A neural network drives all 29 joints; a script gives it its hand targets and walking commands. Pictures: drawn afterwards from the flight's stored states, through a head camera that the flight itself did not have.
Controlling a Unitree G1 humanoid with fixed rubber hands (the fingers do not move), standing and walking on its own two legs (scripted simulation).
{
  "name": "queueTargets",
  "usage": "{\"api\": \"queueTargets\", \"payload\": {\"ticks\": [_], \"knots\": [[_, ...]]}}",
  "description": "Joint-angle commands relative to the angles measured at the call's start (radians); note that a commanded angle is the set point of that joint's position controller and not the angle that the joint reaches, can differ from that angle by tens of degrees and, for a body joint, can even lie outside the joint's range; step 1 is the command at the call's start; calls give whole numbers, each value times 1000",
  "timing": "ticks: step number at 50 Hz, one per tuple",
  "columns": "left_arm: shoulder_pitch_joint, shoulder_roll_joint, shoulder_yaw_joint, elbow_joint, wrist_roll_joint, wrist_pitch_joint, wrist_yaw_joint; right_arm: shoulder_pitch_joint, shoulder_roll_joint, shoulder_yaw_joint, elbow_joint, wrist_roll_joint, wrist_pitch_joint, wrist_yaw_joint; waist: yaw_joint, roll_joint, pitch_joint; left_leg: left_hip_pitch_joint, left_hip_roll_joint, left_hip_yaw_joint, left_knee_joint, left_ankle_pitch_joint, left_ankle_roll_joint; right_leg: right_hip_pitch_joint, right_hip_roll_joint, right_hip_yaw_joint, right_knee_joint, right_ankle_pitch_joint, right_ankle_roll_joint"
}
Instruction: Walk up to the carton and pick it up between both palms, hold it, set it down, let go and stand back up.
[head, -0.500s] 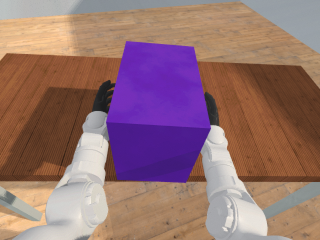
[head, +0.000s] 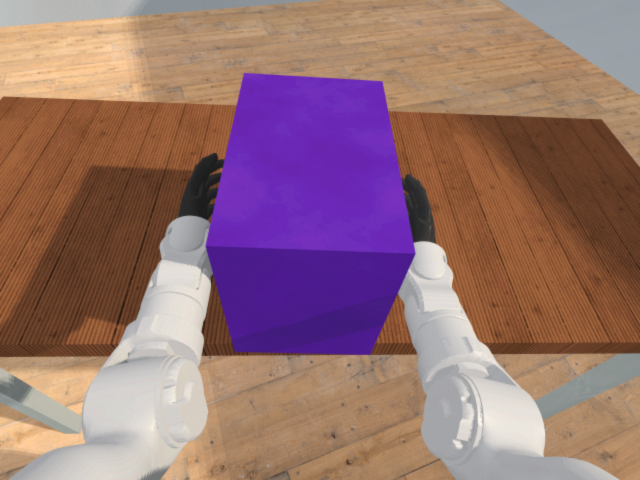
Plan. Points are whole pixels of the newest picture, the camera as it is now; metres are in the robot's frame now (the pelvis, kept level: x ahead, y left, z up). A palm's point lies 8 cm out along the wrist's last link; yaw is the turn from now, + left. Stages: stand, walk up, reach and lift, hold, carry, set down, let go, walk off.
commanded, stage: set down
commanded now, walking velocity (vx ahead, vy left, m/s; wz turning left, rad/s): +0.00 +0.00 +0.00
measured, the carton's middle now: (308, 217) +0.44 +0.04 +0.05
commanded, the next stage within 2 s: none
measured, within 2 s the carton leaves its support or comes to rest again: neither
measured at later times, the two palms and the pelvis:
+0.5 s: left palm (179, 194) +0.42 +0.21 +0.10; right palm (447, 219) +0.42 -0.14 +0.09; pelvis -0.02 +0.01 -0.01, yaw -2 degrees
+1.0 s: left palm (151, 166) +0.40 +0.22 +0.17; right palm (489, 183) +0.41 -0.17 +0.17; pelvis -0.04 -0.02 -0.01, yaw +1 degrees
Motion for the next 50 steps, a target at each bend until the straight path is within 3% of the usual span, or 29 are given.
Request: {"api": "queueTargets", "payload": {"ticks": [1, 4, 5, 6, 11, 13, 15, 19, 22, 24, 25, 26, 28, 33, 34, 35, 36, 38, 39, 40, 44, 46, 50], "knots": [[-592, -26, -144, -126, -55, -55, -10, -547, 39, 130, -118, 49, -7, 10, -22, 39, -601, 62, -16, 121, 13, 475, -87, 222, 17, -46, 61, 357, 30], [-621, 93, -146, -104, -93, -67, 19, -566, -92, 120, -128, 85, 11, -7, -16, 55, -673, 54, -14, 124, 29, 454, -91, 191, 22, -40, 75, 342, 27], [-645, 32, -153, -85, -97, -67, 15, -586, -5, 122, -115, 70, 22, -4, -25, 43, -626, 31, -12, 114, 24, 405, -80, 163, 15, -41, 67, 296, 29], [-650, 99, -145, -85, -106, -66, 20, -585, -84, 104, -128, 72, 29, -5, -16, 39, -666, 37, -13, 119, 23, 387, -81, 161, 18, -41, 72, 283, 27], [-703, 175, -175, -62, -167, -66, 54, -629, -176, 89, -134, 102, 57, -7, -17, 70, -779, 84, -2, 106, 62, 413, -98, 50, 28, -52, 86, 231, 13], [-739, 271, -209, -83, -237, -61, 89, -662, -300, 122, -152, 182, 57, -22, -15, 107, -906, 120, 4, 98, 109, 516, -113, 14, 40, -50, 115, 294, 5], [-736, 280, -256, -33, -309, -57, 107, -682, -321, 193, -112, 268, 71, -32, -9, 103, -946, 127, 12, 84, 151, 549, -118, -42, 46, -47, 132, 288, -3], [-733, 332, -309, 7, -413, -27, 109, -721, -395, 281, -101, 390, 110, -45, -3, 103, -986, 134, 19, 58, 192, 587, -130, -87, 56, -44, 147, 298, -9], [-739, 390, -330, -127, -475, 38, 107, -762, -477, 337, -204, 491, 155, -44, 6, 94, -1067, 192, 21, 42, 219, 722, -141, -81, 73, -44, 165, 385, -5], [-739, 417, -335, -175, -496, 93, 98, -777, -497, 371, -225, 538, 196, -42, 5, 81, -1041, 208, 21, 32, 227, 746, -138, -98, 77, -46, 159, 384, -3], [-768, 450, -332, -261, -513, 127, 96, -809, -535, 376, -283, 558, 219, -38, 6, 82, -1077, 236, 21, 28, 223, 769, -140, -96, 83, -47, 158, 405, -5], [-761, 461, -338, -237, -517, 161, 92, -807, -534, 397, -262, 578, 248, -34, 3, 74, -1016, 232, 21, 19, 215, 737, -134, -104, 83, -49, 152, 373, -8], [-790, 491, -347, -328, -551, 221, 85, -849, -575, 405, -309, 612, 300, -24, -1, 78, -1026, 261, 16, 10, 202, 722, -126, -112, 84, -48, 146, 365, -12], [-762, 483, -402, -173, -602, 295, 60, -824, -554, 481, -163, 673, 404, 4, -17, 42, -800, 190, 18, -24, 135, 502, -82, -140, 59, -37, 116, 199, -25], [-736, 464, -418, -89, -606, 288, 47, -803, -530, 485, -101, 671, 411, 9, -26, 25, -732, 152, 17, -27, 123, 435, -70, -152, 49, -32, 107, 145, -25], [-733, 468, -423, -155, -613, 286, 42, -804, -552, 480, -137, 679, 413, 16, -25, 52, -793, 170, 17, -29, 111, 454, -68, -144, 48, -29, 107, 173, -29], [-700, 445, -433, -32, -604, 281, 31, -757, -509, 492, -37, 673, 419, 19, -36, 46, -676, 128, 21, -39, 102, 403, -62, -153, 38, -26, 99, 121, -33], [-727, 477, -421, -153, -604, 276, 20, -781, -558, 463, -141, 679, 406, 20, -33, 78, -780, 160, 17, -30, 100, 476, -69, -119, 40, -23, 99, 205, -31], [-724, 479, -417, -113, -593, 278, 14, -772, -546, 454, -125, 669, 405, 17, -39, 81, -736, 142, 14, -26, 101, 461, -69, -115, 34, -20, 97, 190, -30], [-773, 497, -414, -190, -593, 278, 13, -807, -570, 425, -180, 660, 396, 12, -45, 105, -783, 155, 13, -20, 98, 472, -78, -111, 36, -26, 96, 209, -27], [-876, 571, -395, -252, -602, 310, 30, -870, -586, 367, -272, 621, 422, -12, -57, 124, -789, 115, 1, -2, 80, 378, -76, -69, 38, -32, 98, 181, -21], [-896, 584, -402, -229, -617, 317, 37, -888, -570, 353, -279, 605, 444, -23, -58, 115, -784, 71, -4, 8, 66, 278, -64, -53, 29, -24, 102, 126, -19], [-827, 549, -409, -79, -615, 288, 25, -821, -482, 366, -200, 575, 463, -41, -54, 82, -718, -34, -15, 15, 47, 172, -37, 0, 3, -3, 108, 55, -17]]}}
